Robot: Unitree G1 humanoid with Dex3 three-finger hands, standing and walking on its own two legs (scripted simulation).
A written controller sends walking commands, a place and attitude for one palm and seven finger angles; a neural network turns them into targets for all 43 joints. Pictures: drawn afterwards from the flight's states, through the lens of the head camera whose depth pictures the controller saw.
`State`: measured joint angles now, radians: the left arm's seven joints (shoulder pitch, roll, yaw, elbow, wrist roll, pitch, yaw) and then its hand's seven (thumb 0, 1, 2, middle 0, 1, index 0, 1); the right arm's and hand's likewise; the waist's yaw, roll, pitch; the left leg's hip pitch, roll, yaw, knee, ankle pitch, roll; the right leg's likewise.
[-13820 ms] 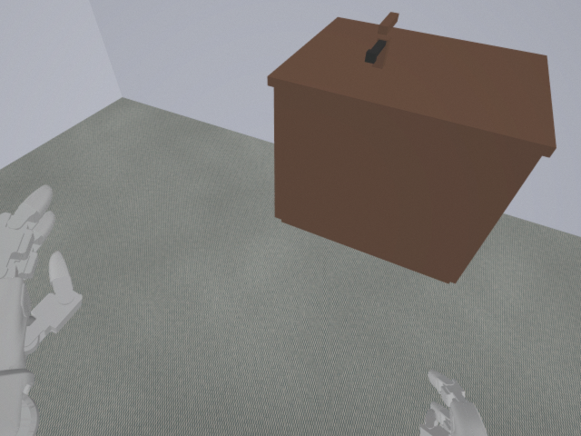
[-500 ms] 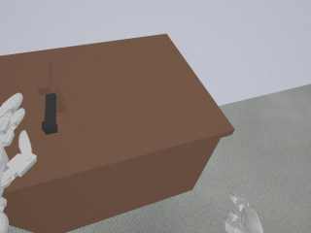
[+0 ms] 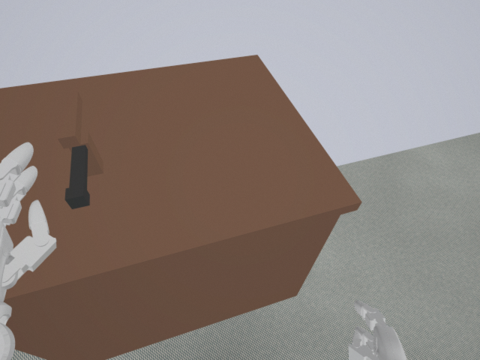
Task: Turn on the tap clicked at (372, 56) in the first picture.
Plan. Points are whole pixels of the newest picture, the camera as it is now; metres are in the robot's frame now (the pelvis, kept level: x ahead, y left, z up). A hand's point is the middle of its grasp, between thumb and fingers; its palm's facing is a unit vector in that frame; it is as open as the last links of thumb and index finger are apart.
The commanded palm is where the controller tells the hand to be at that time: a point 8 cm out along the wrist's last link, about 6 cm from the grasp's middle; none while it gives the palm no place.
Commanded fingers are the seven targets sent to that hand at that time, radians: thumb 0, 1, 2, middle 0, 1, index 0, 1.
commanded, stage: shuffle to correct the standing spot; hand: left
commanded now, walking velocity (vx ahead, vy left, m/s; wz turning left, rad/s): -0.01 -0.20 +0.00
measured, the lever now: (77, 197) +0.35 +0.30 +0.07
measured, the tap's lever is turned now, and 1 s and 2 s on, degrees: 0 0 0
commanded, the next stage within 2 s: come to a stop and stand still in 1.58 s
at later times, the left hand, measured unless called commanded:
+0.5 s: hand (55, 236) +0.22 +0.24 +0.17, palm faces +0.34 -0.85 -0.40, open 7.4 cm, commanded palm +0.16 +0.28 +0.18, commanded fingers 0.00 0.90 0.90 -0.20 -0.30 -0.20 -0.30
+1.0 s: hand (50, 239) +0.22 +0.24 +0.16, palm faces +0.34 -0.85 -0.39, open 7.4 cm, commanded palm +0.16 +0.28 +0.18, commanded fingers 0.00 0.90 0.90 -0.20 -0.30 -0.20 -0.30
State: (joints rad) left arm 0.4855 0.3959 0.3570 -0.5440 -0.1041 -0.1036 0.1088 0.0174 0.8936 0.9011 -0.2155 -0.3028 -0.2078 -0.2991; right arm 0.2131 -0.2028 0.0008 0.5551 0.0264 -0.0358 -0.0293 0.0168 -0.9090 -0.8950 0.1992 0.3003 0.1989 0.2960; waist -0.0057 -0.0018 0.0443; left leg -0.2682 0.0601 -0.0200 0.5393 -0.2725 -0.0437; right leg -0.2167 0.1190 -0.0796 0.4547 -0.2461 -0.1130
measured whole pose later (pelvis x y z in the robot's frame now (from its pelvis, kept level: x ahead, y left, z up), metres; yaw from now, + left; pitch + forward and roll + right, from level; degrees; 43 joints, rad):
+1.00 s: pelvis +0.00 +0.00 +0.00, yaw +0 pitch +0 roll -1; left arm 0.49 0.40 0.36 -0.55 -0.10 -0.10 0.11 0.02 0.89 0.90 -0.21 -0.30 -0.21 -0.30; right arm 0.20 -0.20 0.00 0.54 0.03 -0.03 -0.03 0.02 -0.91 -0.90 0.20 0.30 0.20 0.30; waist -0.01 0.00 0.05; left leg -0.27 0.06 -0.03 0.54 -0.28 -0.04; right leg -0.21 0.12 -0.09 0.45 -0.25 -0.11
